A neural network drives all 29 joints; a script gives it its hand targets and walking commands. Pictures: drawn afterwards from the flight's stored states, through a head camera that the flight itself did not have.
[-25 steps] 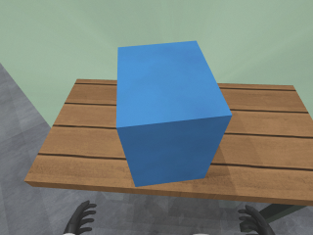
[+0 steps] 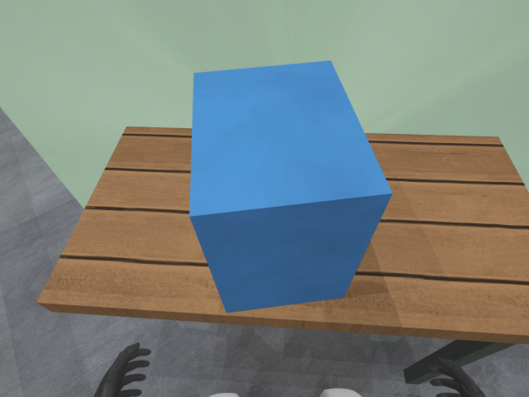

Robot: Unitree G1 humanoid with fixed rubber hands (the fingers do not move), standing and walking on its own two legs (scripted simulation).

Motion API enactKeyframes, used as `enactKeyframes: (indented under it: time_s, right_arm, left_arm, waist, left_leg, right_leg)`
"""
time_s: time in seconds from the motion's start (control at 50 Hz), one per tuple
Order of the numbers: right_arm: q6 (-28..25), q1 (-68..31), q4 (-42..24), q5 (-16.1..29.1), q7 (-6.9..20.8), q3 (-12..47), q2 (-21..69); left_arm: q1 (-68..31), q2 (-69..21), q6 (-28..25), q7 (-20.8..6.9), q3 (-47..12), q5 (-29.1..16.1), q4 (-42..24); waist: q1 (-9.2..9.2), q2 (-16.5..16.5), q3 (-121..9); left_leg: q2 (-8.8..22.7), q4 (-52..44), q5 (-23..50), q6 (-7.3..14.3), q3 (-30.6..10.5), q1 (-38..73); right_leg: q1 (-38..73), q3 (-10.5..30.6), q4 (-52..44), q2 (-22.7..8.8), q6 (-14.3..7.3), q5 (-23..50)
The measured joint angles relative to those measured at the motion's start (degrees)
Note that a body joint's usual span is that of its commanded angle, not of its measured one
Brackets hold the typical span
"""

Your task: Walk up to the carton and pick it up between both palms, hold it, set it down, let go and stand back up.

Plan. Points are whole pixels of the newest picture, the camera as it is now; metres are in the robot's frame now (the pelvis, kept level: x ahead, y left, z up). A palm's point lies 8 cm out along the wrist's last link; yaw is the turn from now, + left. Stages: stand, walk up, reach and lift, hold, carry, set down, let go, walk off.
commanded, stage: stand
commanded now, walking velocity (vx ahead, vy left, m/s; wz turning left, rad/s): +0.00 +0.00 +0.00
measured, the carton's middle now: (275, 194) +0.38 +0.01 +0.09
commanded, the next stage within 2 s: none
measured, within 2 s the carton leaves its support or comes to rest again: neither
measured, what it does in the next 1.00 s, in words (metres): stands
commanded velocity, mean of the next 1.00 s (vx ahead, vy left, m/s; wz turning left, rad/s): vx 0.00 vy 0.00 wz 0.00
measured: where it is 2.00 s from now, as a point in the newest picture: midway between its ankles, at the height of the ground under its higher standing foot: outside the picture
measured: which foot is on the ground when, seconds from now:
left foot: down 0.00-1.00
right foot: down 0.00-1.00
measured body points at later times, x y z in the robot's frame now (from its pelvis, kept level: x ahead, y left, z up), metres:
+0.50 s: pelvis +0.00 +0.00 +0.00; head +0.02 +0.00 +0.45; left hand +0.14 +0.27 -0.10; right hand +0.11 -0.29 -0.11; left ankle +0.00 +0.13 -0.72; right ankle +0.00 -0.12 -0.72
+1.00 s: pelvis +0.00 +0.00 +0.00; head +0.01 +0.00 +0.45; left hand +0.13 +0.28 -0.11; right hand +0.09 -0.29 -0.11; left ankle +0.00 +0.13 -0.72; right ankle +0.00 -0.12 -0.72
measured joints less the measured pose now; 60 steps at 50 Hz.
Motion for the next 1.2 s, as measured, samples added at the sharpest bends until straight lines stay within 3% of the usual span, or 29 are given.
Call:
enactKeyframes:
  time_s: [1.2]
  right_arm:
    - [-0.68,0.00,8.14,0.47,0.00,-0.01,-0.58]
  left_arm:
    - [0.00,0.21,-0.19,0.00,0.00,0.00,7.63]
  waist:
    - [0.00,0.00,-1.94]
  left_leg:
    - [-0.01,0.00,0.79,0.40,0.00,0.00]
  right_leg:
    - [0.60,0.00,-1.26,0.00,0.01,1.43]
